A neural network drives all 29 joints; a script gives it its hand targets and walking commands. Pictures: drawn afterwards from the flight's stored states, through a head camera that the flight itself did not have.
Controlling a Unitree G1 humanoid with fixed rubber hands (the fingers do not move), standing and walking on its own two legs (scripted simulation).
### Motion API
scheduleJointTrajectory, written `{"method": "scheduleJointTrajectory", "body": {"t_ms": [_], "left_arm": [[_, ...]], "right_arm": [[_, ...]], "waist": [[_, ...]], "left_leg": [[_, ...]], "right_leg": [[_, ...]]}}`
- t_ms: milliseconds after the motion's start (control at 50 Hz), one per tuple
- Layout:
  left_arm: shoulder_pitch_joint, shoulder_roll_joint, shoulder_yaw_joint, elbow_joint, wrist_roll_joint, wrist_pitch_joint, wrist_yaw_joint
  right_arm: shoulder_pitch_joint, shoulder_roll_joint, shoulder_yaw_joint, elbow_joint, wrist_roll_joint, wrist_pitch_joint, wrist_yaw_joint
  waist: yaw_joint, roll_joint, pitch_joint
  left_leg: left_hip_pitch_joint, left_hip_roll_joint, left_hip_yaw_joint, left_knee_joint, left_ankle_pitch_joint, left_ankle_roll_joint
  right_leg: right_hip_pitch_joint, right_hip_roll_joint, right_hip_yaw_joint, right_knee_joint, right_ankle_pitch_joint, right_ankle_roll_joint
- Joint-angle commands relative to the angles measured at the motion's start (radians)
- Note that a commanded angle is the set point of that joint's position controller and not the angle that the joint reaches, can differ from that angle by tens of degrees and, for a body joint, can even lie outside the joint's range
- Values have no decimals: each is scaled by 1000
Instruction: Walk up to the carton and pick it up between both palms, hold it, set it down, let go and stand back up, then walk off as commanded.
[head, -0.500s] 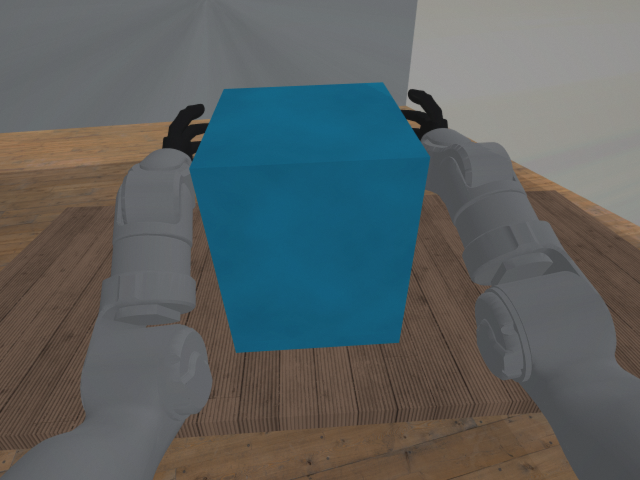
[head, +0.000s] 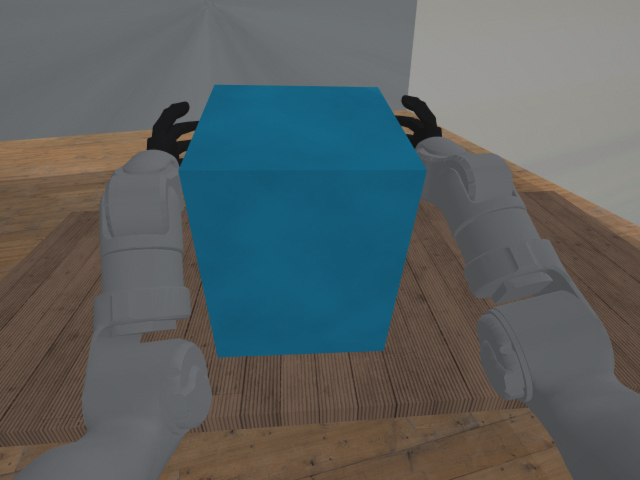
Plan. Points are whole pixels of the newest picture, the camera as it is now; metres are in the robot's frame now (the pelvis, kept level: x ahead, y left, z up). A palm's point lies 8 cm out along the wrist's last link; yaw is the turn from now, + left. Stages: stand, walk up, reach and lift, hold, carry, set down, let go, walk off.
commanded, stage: hold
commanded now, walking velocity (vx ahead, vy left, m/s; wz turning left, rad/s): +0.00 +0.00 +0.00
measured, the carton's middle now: (299, 218) +0.35 +0.01 +0.25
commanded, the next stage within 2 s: none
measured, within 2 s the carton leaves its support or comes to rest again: neither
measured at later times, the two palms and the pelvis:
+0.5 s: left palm (180, 176) +0.39 +0.16 +0.30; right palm (419, 145) +0.39 -0.14 +0.33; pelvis +0.02 +0.00 +0.00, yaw +0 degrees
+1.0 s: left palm (170, 165) +0.35 +0.15 +0.33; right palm (432, 149) +0.36 -0.14 +0.33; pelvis +0.00 +0.00 +0.00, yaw +0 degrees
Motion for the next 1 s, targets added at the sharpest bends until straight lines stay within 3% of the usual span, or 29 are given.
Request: {"method": "scheduleJointTrajectory", "body": {"t_ms": [0, 20, 40, 60, 80, 100, 140, 160, 180, 240, 260, 280, 320, 360, 420, 440, 480, 500, 520, 580, 640, 700, 740, 760, 780, 820, 840, 860, 980], "left_arm": [[-776, -524, -231, 166, -186, -111, -167], [-766, -503, -179, 216, -143, -117, -172], [-800, -525, -194, 220, -147, -128, -168], [-809, -498, -181, 244, -145, -133, -168], [-855, -502, -179, 249, -165, -147, -168], [-860, -521, -177, 224, -164, -156, -158], [-859, -482, -148, 213, -161, -174, -146], [-869, -496, -159, 184, -183, -184, -138], [-848, -506, -164, 154, -177, -179, -129], [-840, -522, -203, 108, -162, -172, -114], [-858, -526, -216, 75, -189, -177, -115], [-837, -512, -197, 84, -172, -170, -117], [-830, -485, -171, 65, -159, -167, -113], [-831, -521, -226, 52, -173, -151, -121], [-774, -532, -243, -2, -167, -126, -130], [-803, -567, -305, -92, -210, -129, -124], [-763, -565, -303, -131, -188, -115, -120], [-778, -580, -348, -193, -212, -117, -118], [-731, -573, -351, -191, -209, -103, -114], [-672, -561, -357, -225, -212, -76, -132], [-620, -544, -335, -126, -182, -49, -149], [-636, -523, -308, -106, -175, -48, -158], [-668, -529, -296, -55, -171, -58, -166], [-700, -554, -326, -106, -190, -65, -163], [-666, -531, -293, -60, -177, -61, -163], [-698, -513, -262, 5, -176, -70, -163], [-701, -499, -223, 85, -157, -71, -165], [-718, -487, -204, 83, -145, -85, -167], [-819, -490, -177, 197, -141, -129, -163]], "right_arm": [[-786, 585, 24, -144, 19, -55, 200], [-759, 589, 11, -77, 0, -50, 207], [-763, 579, -5, -44, -10, -51, 215], [-778, 589, 15, -42, -5, -54, 227], [-805, 608, -11, -40, -17, -62, 231], [-790, 612, -2, -21, -15, -69, 233], [-809, 655, 44, -33, 12, -80, 239], [-795, 666, 62, -58, 33, -88, 237], [-761, 675, 80, -51, 44, -86, 237], [-741, 673, 108, -59, 69, -97, 222], [-751, 686, 128, -80, 92, -94, 217], [-708, 673, 116, -52, 82, -82, 217], [-686, 695, 145, -61, 104, -72, 212], [-701, 647, 119, -69, 95, -74, 200], [-646, 645, 145, -109, 140, -57, 181], [-637, 621, 160, -149, 168, -62, 180], [-631, 645, 200, -200, 204, -51, 164], [-598, 635, 195, -214, 218, -51, 161], [-581, 635, 206, -248, 216, -45, 154], [-589, 592, 188, -301, 212, -33, 144], [-584, 553, 155, -278, 182, -22, 132], [-577, 535, 130, -213, 164, -9, 137], [-652, 568, 141, -238, 161, -19, 144], [-644, 571, 130, -251, 162, -16, 143], [-664, 577, 141, -279, 160, -26, 145], [-683, 568, 124, -212, 145, -23, 150], [-756, 573, 115, -224, 124, -29, 154], [-730, 604, 116, -172, 109, -24, 162], [-772, 595, 28, -42, 28, -53, 204]], "waist": [[-30, -5, -150], [-6, -28, -101], [-23, 0, -90], [10, -43, -98], [8, -24, -91], [4, -28, -112], [48, -75, -145], [24, -76, -181], [36, -73, -222], [22, -44, -237], [35, -52, -252], [26, -57, -218], [45, -80, -236], [5, -30, -247], [-7, -5, -257], [-22, 54, -340], [-15, 57, -344], [-47, 100, -376], [-52, 83, -375], [-57, 116, -405], [-86, 107, -294], [-79, 62, -261], [-49, 46, -260], [-72, 63, -286], [-52, 26, -295], [-45, 17, -233], [-27, -20, -194], [-15, -58, -196], [-6, -24, -105]], "left_leg": [[-218, -37, 28, -150, -207, 35], [-246, -40, 30, -159, -253, 53], [-257, -31, 21, -172, -298, 52], [-295, -25, 11, -180, -309, 62], [-313, -30, 12, -187, -344, 67], [-292, -32, 13, -181, -324, 64], [-261, -41, 31, -150, -198, 67], [-220, -63, 44, -116, -142, 59], [-184, -53, 44, -110, -61, 54], [-113, -69, 50, -83, 36, 27], [-112, -64, 46, -78, 49, 29], [-105, -67, 48, -81, 38, 31], [-98, -80, 48, -74, 48, 42], [-89, -73, 45, -69, 71, 18], [-42, -85, 53, -48, 194, 0], [2, -78, 51, -28, 285, -27], [21, -97, 56, -2, 356, -30], [34, -89, 42, 14, 414, -50], [41, -93, 42, 17, 445, -52], [69, -92, 53, 19, 479, -67], [22, -92, 51, -5, 375, -63], [4, -77, 46, -28, 304, -51], [-32, -79, 47, -45, 232, -35], [-15, -74, 41, -33, 270, -45], [-15, -81, 47, -26, 266, -29], [-49, -75, 46, -55, 184, -19], [-72, -82, 62, -71, 78, 2], [-89, -80, 55, -82, 37, 17], [-214, -45, 25, -149, -206, 49]], "right_leg": [[132, 62, -20, -26, -100, -2], [112, 69, -22, -25, -160, 5], [106, 62, -29, -23, -177, 5], [129, 75, -30, -6, -162, 4], [91, 70, -32, -4, -205, 9], [112, 64, -29, -12, -176, 8], [115, 62, -26, -24, -119, 9], [99, 47, -20, -41, -101, 17], [125, 51, -17, -31, 1, 9], [107, 48, -21, -45, 37, 11], [116, 54, -15, -40, 42, 12], [111, 53, -16, -43, 24, 16], [124, 48, -10, -51, 31, 22], [122, 44, -9, -42, 80, 18], [160, 50, -12, -27, 195, 34], [189, 58, -11, -12, 269, 21], [216, 58, -18, 0, 349, 42], [231, 66, -15, 14, 400, 31], [250, 64, -18, 16, 456, 39], [254, 68, -20, 18, 456, 35], [253, 63, -21, -5, 370, 27], [241, 59, -16, -14, 308, 24], [219, 63, -23, -17, 220, 25], [214, 61, -19, -17, 267, 17], [226, 56, -17, -23, 287, 23], [182, 59, -21, -39, 159, 17], [152, 50, -17, -62, 68, 21], [149, 52, -20, -61, 14, 24], [85, 60, -29, -40, -143, 8]]}}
